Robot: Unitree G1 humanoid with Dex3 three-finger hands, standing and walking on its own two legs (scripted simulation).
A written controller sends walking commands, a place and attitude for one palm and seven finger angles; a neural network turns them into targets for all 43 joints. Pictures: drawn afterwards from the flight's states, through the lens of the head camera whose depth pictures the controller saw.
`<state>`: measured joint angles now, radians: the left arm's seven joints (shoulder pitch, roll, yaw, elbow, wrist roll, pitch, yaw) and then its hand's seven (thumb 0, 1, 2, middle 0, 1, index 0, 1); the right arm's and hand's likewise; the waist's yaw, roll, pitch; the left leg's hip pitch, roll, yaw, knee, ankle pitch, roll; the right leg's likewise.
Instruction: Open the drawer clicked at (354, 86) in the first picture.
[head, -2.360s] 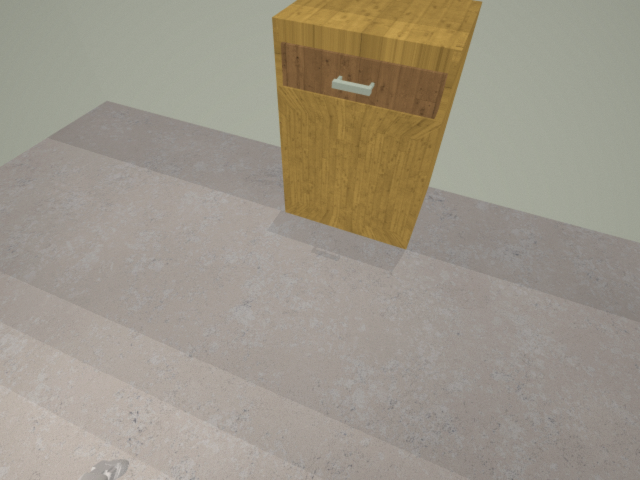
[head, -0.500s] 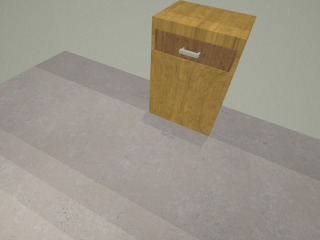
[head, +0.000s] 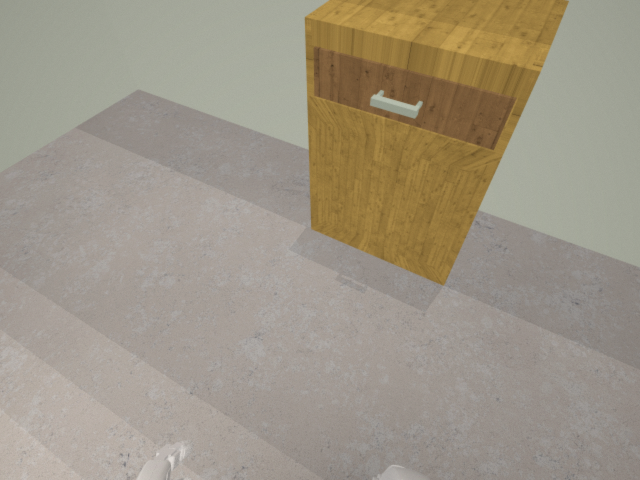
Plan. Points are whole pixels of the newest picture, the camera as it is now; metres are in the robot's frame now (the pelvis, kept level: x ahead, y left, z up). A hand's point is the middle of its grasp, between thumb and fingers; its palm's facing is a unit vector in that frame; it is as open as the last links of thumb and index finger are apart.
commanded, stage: walk to a spot facing it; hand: left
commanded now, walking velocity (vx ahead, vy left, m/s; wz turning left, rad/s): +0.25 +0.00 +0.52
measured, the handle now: (397, 102) +0.97 -0.18 -0.07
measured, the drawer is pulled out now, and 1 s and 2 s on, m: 0.00 0.00 0.00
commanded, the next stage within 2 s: turn to face it in 0.08 s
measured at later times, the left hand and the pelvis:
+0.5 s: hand out of the picture +0.11 +0.22 -0.16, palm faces +0.11 -0.98 -0.16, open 7.4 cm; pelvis +0.15 +0.04 +0.02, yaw +0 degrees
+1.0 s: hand (193, 370) +0.30 +0.21 -0.14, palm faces -0.21 -0.94 -0.25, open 7.4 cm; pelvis +0.17 +0.03 +0.02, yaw -17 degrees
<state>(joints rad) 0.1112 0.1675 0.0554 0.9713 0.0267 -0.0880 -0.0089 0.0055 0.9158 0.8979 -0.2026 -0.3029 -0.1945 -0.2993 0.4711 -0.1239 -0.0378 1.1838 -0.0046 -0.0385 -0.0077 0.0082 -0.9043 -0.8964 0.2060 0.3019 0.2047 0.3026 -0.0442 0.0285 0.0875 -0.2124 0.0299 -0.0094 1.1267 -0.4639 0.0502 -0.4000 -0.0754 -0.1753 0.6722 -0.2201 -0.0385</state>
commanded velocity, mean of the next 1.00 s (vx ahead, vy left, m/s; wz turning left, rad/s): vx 0.03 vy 0.00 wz -0.38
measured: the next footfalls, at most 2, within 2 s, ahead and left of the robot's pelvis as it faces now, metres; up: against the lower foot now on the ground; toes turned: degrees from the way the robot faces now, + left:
left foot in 0.30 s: +0.23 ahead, +0.15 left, +0.00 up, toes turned +15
right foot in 0.66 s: +0.24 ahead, -0.09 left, +0.00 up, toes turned -14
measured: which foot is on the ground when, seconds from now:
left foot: up 0.00-0.28, down 0.30-0.66, up 0.68-1.00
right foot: down 0.00-0.30, up 0.32-0.64, down 0.66-1.00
